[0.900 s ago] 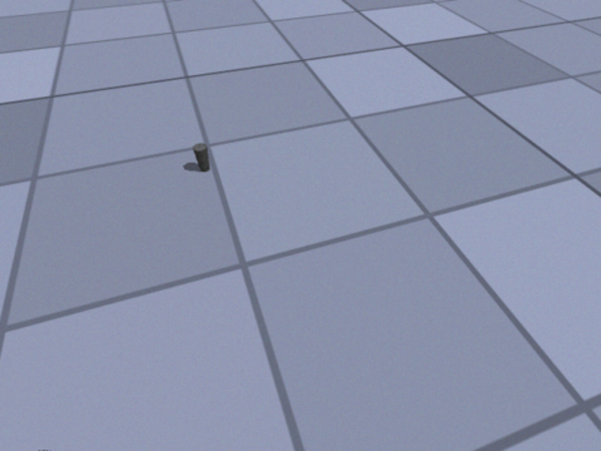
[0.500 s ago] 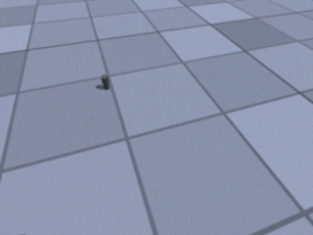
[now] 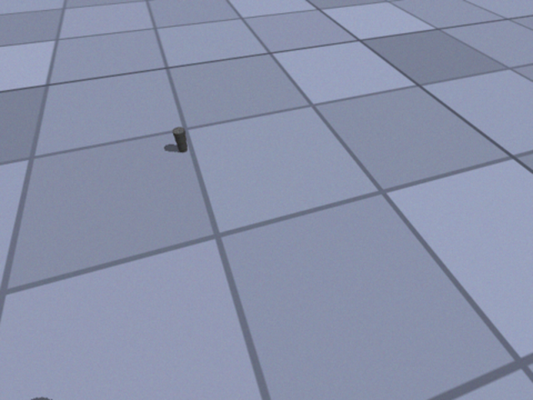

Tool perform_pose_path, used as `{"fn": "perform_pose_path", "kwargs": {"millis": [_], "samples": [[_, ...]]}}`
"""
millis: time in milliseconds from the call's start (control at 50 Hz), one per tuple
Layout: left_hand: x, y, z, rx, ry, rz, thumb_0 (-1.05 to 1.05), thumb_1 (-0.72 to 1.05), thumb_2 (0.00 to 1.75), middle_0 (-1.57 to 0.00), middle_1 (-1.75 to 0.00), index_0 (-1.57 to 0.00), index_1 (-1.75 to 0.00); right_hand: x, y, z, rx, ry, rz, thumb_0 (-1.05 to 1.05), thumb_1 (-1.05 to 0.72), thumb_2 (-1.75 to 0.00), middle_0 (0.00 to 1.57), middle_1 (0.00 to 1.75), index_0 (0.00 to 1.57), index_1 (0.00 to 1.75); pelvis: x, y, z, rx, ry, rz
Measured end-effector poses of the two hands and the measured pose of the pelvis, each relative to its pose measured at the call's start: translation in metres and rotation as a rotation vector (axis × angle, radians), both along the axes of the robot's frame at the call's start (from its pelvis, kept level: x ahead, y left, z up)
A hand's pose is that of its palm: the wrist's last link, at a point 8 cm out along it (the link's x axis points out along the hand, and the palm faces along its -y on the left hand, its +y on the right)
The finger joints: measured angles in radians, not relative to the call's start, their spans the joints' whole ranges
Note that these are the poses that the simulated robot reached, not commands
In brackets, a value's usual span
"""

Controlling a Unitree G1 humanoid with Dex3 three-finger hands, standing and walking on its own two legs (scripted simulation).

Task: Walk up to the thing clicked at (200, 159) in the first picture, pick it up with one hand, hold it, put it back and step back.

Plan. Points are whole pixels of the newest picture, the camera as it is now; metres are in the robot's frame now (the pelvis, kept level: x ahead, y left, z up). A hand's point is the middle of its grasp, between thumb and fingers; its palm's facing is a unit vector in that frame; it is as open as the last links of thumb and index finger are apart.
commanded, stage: stand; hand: left
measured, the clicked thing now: (181, 140) +1.62 +0.55 -0.71
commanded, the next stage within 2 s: walk up in 0.22 s
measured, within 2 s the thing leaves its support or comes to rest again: neither
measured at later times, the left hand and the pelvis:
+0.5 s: hand out of the picture +0.06 +0.32 -0.15, palm faces +0.10 -0.92 -0.39, open 7.4 cm; pelvis +0.05 +0.03 -0.01, yaw +6 degrees
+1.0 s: hand (79, 305) +0.33 +0.39 -0.14, palm faces +0.06 -0.94 -0.33, open 7.4 cm; pelvis +0.27 +0.11 -0.01, yaw +8 degrees
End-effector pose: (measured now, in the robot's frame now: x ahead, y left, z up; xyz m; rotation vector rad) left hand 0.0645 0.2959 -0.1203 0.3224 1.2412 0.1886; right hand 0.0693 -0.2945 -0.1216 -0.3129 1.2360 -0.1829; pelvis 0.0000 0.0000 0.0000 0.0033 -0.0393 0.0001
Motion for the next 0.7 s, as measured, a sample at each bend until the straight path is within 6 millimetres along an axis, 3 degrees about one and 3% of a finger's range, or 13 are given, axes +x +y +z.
{"fn": "perform_pose_path", "kwargs": {"millis": [240,360,440,560,640,700], "samples": [[0.005,0.000,0.001,-0.004,-0.011,-0.002,0.01,0.90,0.90,-0.21,-0.30,-0.20,-0.30,0.001,-0.002,0.000,0.005,-0.006,-0.005,0.01,-0.91,-0.90,0.20,0.30,0.21,0.30,0.002,-0.001,0.000,0.000,0.003,0.003],[0.004,0.020,0.004,0.013,-0.097,0.028,0.01,0.90,0.89,-0.21,-0.30,-0.20,-0.30,0.015,-0.016,-0.001,-0.005,-0.012,0.034,0.01,-0.91,-0.90,0.20,0.30,0.21,0.30,0.015,0.000,-0.011,-0.011,0.024,0.045],[-0.012,0.044,0.008,0.039,-0.084,0.092,0.01,0.90,0.89,-0.21,-0.30,-0.20,-0.30,0.050,-0.013,0.006,-0.030,-0.013,0.091,0.01,-0.91,-0.90,0.20,0.30,0.21,0.30,0.034,0.013,-0.010,-0.030,0.012,0.079],[-0.019,0.093,-0.002,0.052,0.003,0.154,0.01,0.90,0.90,-0.21,-0.30,-0.20,-0.30,0.129,0.017,0.020,-0.059,-0.083,0.172,0.01,-0.91,-0.90,0.20,0.30,0.21,0.30,0.075,0.047,-0.017,-0.040,0.003,0.122],[0.002,0.124,-0.022,0.046,0.055,0.166,0.01,0.90,0.90,-0.21,-0.30,-0.20,-0.30,0.175,0.047,0.020,-0.087,-0.165,0.184,0.01,-0.91,-0.90,0.20,0.30,0.21,0.30,0.105,0.076,-0.031,-0.010,-0.004,0.120],[0.039,0.131,-0.020,0.023,0.044,0.144,0.01,0.90,0.90,-0.20,-0.30,-0.20,-0.30,0.188,0.067,0.026,-0.071,-0.187,0.163,0.01,-0.91,-0.90,0.20,0.30,0.21,0.30,0.126,0.089,-0.023,-0.015,-0.007,0.129]]}}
